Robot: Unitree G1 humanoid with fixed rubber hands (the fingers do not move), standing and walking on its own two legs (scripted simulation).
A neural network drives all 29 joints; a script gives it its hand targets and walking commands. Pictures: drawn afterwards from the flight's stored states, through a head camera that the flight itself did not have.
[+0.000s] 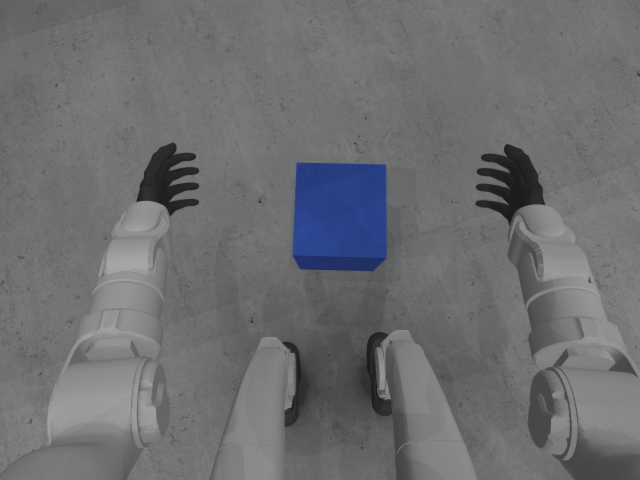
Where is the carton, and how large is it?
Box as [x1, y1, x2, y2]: [293, 163, 386, 270]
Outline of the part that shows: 297,163 293,256 299,267 308,269 373,270 386,257 385,164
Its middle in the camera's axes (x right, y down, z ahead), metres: +0.04 -0.04 +0.97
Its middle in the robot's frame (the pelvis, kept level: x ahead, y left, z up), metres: +0.51 -0.02 -0.56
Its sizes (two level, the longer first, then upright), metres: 0.210 0.200 0.250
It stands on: the floor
